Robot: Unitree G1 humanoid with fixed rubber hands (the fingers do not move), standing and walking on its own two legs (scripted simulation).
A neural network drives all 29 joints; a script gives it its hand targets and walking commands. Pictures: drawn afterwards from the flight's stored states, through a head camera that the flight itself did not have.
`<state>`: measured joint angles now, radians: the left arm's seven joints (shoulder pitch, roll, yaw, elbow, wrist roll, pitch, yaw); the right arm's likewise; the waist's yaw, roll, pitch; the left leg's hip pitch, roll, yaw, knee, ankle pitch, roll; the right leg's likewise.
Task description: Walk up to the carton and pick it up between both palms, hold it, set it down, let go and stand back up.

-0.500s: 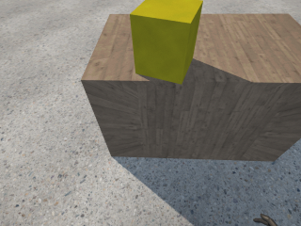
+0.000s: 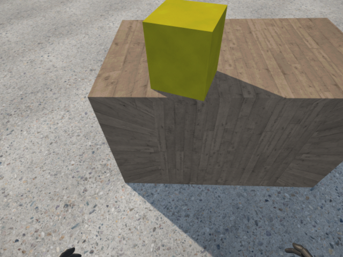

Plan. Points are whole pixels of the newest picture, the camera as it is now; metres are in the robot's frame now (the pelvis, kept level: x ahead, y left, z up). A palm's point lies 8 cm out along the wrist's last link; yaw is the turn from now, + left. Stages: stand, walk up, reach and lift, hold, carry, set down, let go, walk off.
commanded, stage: walk up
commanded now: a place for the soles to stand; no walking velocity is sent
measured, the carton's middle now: (186, 50) +0.75 -0.03 +0.09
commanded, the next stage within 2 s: none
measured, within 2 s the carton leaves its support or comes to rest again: neither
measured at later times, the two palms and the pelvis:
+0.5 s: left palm out of the picture +0.10 +0.28 -0.09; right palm out of the picture +0.10 -0.31 -0.09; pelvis +0.00 +0.00 +0.00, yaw +0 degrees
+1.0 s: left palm out of the picture +0.13 +0.26 -0.10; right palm (324, 232) +0.20 -0.35 -0.08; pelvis +0.11 -0.03 +0.01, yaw +0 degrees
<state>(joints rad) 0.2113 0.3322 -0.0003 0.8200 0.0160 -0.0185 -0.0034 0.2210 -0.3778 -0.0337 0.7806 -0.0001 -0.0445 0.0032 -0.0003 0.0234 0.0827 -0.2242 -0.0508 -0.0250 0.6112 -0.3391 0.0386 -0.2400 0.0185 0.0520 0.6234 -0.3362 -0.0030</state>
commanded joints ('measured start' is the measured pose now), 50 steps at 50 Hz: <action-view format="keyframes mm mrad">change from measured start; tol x16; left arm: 1 -78 233 69 -25 -14 -37 9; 27 -109 281 112 -86 16 -70 -49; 32 309 356 170 33 19 -98 -24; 50 107 335 119 -76 -2 -74 -13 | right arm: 1 -47 -198 -50 0 -9 -25 -14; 50 24 -195 -98 -52 -23 -25 55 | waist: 1 -6 -30 -170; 30 32 64 -15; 33 128 -325 -28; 36 43 -60 -12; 50 -27 -140 -8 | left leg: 1 84 160 -129 -128 399 41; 18 39 144 -129 -160 209 35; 19 51 138 -175 -126 -195 91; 22 78 239 -415 -289 -564 173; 24 181 384 -568 -386 -437 244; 29 111 315 -331 -272 -41 194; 31 -201 196 -125 -18 46 116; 32 -412 55 -11 399 118 44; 34 -585 12 -77 533 -209 -1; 50 -31 87 51 -4 236 0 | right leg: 1 50 -99 102 -60 380 -68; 18 34 -98 117 -149 234 -71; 19 -3 -90 147 -111 -150 -103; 21 -232 -63 176 -75 -392 -110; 27 -361 -68 -6 127 -181 -27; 31 220 4 -75 -134 37 -44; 33 433 -358 647 -437 -50 -172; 34 365 -398 654 -366 55 -250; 39 331 -221 219 -229 685 -172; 50 -2 -239 137 -245 309 -157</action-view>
